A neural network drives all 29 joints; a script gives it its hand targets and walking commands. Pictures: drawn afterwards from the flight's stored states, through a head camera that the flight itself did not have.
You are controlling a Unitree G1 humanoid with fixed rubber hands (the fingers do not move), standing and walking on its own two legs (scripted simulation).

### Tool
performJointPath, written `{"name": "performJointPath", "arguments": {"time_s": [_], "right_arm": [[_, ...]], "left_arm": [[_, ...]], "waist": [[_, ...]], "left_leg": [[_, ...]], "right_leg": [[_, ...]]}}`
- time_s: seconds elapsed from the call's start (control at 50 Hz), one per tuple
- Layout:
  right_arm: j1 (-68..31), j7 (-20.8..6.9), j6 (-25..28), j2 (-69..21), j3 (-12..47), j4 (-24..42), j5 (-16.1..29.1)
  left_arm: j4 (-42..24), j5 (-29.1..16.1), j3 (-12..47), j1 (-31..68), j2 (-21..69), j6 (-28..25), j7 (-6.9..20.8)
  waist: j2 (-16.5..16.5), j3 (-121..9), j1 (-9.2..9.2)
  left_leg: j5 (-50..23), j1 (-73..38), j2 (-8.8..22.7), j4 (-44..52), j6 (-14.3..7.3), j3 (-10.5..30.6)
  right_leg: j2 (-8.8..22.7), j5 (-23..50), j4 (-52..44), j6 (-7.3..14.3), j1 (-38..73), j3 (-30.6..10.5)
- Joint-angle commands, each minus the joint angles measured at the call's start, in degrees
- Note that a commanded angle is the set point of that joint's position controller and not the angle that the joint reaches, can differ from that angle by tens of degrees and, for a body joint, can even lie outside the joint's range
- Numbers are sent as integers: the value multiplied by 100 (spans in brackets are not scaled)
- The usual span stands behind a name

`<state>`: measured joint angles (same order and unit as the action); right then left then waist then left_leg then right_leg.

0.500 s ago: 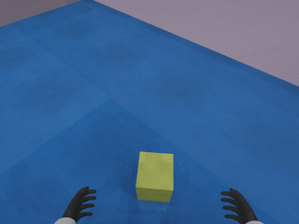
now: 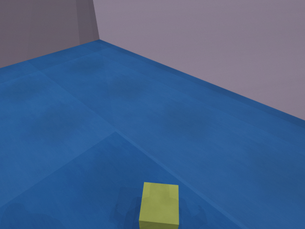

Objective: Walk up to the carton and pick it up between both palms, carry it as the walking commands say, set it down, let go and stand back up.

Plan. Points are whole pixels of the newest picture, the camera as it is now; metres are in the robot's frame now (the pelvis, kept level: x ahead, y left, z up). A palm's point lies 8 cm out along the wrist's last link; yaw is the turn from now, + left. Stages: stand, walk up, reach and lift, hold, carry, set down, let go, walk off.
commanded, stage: stand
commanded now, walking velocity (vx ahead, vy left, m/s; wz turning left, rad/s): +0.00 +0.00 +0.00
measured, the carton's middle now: (159, 211) +0.46 -0.01 -0.65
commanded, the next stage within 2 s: none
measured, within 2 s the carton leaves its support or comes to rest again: neither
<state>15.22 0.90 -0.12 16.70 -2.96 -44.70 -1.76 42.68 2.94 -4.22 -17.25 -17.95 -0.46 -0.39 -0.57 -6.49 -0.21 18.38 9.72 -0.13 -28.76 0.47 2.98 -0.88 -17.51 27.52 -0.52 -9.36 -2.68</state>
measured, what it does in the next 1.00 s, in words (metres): stands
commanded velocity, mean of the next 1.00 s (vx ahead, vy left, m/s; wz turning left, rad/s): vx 0.00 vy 0.00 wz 0.00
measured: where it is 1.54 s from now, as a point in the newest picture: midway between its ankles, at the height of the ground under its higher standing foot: outside the picture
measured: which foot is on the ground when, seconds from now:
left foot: down 0.00-1.00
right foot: down 0.00-1.00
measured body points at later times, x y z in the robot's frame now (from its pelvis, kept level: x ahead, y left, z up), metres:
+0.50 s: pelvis -0.04 +0.00 +0.00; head -0.07 +0.01 +0.45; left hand +0.03 +0.30 -0.12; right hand +0.03 -0.30 -0.11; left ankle -0.03 +0.13 -0.74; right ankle -0.03 -0.13 -0.74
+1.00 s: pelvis -0.04 +0.01 +0.00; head -0.07 +0.01 +0.45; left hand +0.03 +0.30 -0.12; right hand +0.04 -0.29 -0.12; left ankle -0.03 +0.13 -0.74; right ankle -0.03 -0.13 -0.74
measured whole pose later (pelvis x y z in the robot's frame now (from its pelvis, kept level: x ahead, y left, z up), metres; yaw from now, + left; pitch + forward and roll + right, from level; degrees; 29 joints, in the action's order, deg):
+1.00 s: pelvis -0.04 +0.01 +0.00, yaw +0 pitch -3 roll +0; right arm 13.1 0.3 1.6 19.0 -1.6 -56.4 -1.1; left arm 55.2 1.0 -1.7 -14.3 -18.9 -1.7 -0.4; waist -0.2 -1.9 0.2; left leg 13.8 10.0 -0.8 -26.7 0.2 3.0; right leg 0.1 -13.3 25.8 -1.3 -9.6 -2.7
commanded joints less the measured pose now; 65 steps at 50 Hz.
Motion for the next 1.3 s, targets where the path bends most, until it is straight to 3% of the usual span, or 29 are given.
{"name": "performJointPath", "arguments": {"time_s": [0.0, 0.02, 0.04, 0.08, 0.14, 0.16, 0.18, 0.28, 0.32, 0.34, 0.36, 0.44, 0.48, 0.52, 0.54, 0.58, 0.7, 0.72, 0.74, 0.82, 0.88, 0.9, 0.96, 1.04, 1.08, 1.1, 1.12, 1.16, 1.28], "right_arm": [[-179, 40, 242, 1268, -328, 484, -58], [-300, 45, 224, 1052, -255, 433, -76], [-209, 32, 261, 963, -252, 480, -77], [-401, 6, 242, 1067, -298, 458, -81], [-186, -39, 216, 1076, -255, 258, -46], [-66, -3, 237, 1044, -292, 192, -70], [-385, -22, 265, 1092, -285, 352, -10], [-436, -40, 245, 1305, -356, 149, -62], [-161, -77, 261, 1050, -263, 14, -44], [-413, -56, 307, 1400, -355, 49, -42], [-346, -82, 309, 1318, -304, -20, -14], [157, -94, 280, 973, -202, -299, 18], [-253, -49, 294, 1108, -227, -233, -70], [-326, -7, 312, 1248, -150, -210, -128], [-28, -1, 313, 1358, -249, -301, 0], [-284, 2, 266, 1347, -194, -393, -22], [-119, -8, 288, 1380, -154, -648, 54], [24, -15, 266, 1137, -89, -682, 19], [-145, -29, 264, 1342, -100, -695, -12], [-241, 15, 268, 1264, -94, -665, 43], [-334, 16, 289, 1198, -83, -711, 44], [-193, -2, 278, 1162, -62, -751, 38], [-347, -4, 257, 1316, -112, -784, 89], [-361, -28, 207, 1310, -103, -1029, 48], [-678, -86, 257, 1196, -24, -900, 22], [-442, -67, 238, 1196, -17, -1033, 71], [-444, -55, 257, 1379, -64, -1064, 115], [-498, -78, 243, 1445, -89, -1149, 113], [-359, -28, 249, 1284, -30, -1268, 40]], "left_arm": [[-618, -12, -234, 392, -890, -170, 17], [-500, 2, -178, 416, -788, -134, -17], [-487, -25, -236, 314, -968, -161, -6], [-354, 20, -246, 413, -1149, -153, -65], [-341, -9, -208, 201, -935, -226, -27], [-246, -5, -196, 119, -1070, -226, -3], [-313, -12, -155, 330, -892, -270, 5], [-204, -1, -189, 221, -1058, -294, 20], [-15, -10, -178, 31, -1077, -307, 51], [-85, -34, -167, 287, -1065, -326, 42], [-44, -5, -211, 423, -1245, -291, 31], [210, -30, -172, 30, -1236, -279, -46], [159, -96, -160, 254, -1099, -262, 13], [268, -98, -128, 332, -1171, -284, 32], [337, -81, -93, 220, -1218, -260, 22], [344, -144, -48, 167, -1050, -219, 41], [508, -159, -15, 309, -1148, -222, 9], [580, -133, 4, 168, -1016, -208, 29], [621, -173, -43, 102, -1211, -250, -14], [730, -170, 78, 201, -1112, -237, 4], [733, -137, -23, 362, -1214, -280, -52], [830, -141, -42, 299, -1401, -276, -57], [904, -277, 64, 318, -1105, -193, -42], [851, -158, 45, 761, -1209, -274, -48], [1109, -178, 59, 496, -1281, -261, -71], [1087, -213, 91, 434, -1179, -253, -23], [1141, -193, 101, 330, -1064, -244, -9], [1087, -184, 108, 659, -1173, -250, -39], [1265, -105, 69, 582, -1346, -229, -16]], "waist": [[350, 329, 37], [336, 331, 75], [-178, 562, 24], [306, 750, 69], [357, 731, -71], [-274, 853, 63], [-316, 566, 37], [375, 1127, -101], [-1, 884, -32], [247, 942, 23], [-217, 646, 94], [40, 831, 75], [322, 818, -25], [-112, 830, -110], [-101, 1021, 157], [663, 619, -91], [-141, 738, 124], [-268, 709, -67], [241, 777, -50], [-114, 846, 61], [393, 501, 6], [43, 479, 54], [254, 752, 68], [-327, 918, -46], [21, 873, -33], [-239, 1099, -9], [177, 792, 22], [-274, 783, -9], [318, 1228, 50]], "left_leg": [[-1445, 122, 359, 518, -101, 211], [-1393, 125, 385, 475, -95, 259], [-1108, 365, 464, 580, -160, 384], [-959, 324, 422, 631, -176, 347], [-989, 390, 395, 611, -140, 300], [-845, 357, 421, 706, -188, 390], [-643, 340, 496, 683, -243, 536], [281, 944, 407, 814, -287, 456], [15, 667, 406, 827, -256, 457], [-115, 786, 328, 663, -264, 365], [-242, 424, 422, 696, -255, 524], [-341, 372, 380, 623, -253, 379], [-82, 720, 404, 624, -267, 485], [-280, 638, 386, 633, -287, 516], [-315, 533, 424, 821, -320, 626], [-415, 552, 532, 752, -281, 668], [-869, 329, 556, 831, -328, 668], [-892, 324, 554, 781, -296, 626], [-866, 436, 584, 874, -317, 763], [-1100, 390, 531, 697, -278, 613], [-1109, 317, 462, 649, -274, 466], [-1169, 141, 530, 734, -311, 581], [-1050, 387, 526, 806, -324, 551], [-1003, 106, 491, 888, -218, 600], [-655, 202, 509, 845, -265, 584], [-645, 344, 501, 972, -220, 550], [-560, 219, 468, 971, -279, 607], [-510, 257, 470, 1069, -210, 596], [-217, 544, 463, 1110, -216, 565]], "right_leg": [[394, 1218, -404, 144, -215, -332], [398, 1462, -383, 83, -228, -249], [393, 1383, -374, 149, -267, -283], [462, 983, -466, 145, -363, -410], [470, 751, -552, 251, -285, -494], [443, 546, -670, 201, -439, -464], [433, 597, -636, 202, -358, -464], [498, 160, -717, 291, -411, -542], [432, 80, -644, 247, -309, -426], [495, 347, -731, 295, -456, -645], [528, 165, -748, 273, -495, -651], [666, -492, -820, 389, -642, -883], [533, -24, -662, 323, -476, -676], [557, 76, -723, 256, -400, -643], [459, 58, -627, 303, -605, -629], [413, 537, -421, 260, -302, -450], [579, 957, -366, 333, -397, -581], [480, 642, -457, 239, -271, -387], [521, 717, -468, 282, -228, -587], [618, 1167, -505, 189, -276, -451], [634, 1275, -476, 174, -5, -465], [629, 1204, -572, 208, -40, -548], [689, 1319, -586, 188, 85, -476], [551, 272, -864, 170, -398, -475], [683, 292, -964, 180, -352, -548], [676, 218, -912, 230, -289, -541], [678, 327, -931, 270, -148, -589], [644, 291, -960, 214, -151, -511], [700, 229, -1012, 213, -219, -606]]}}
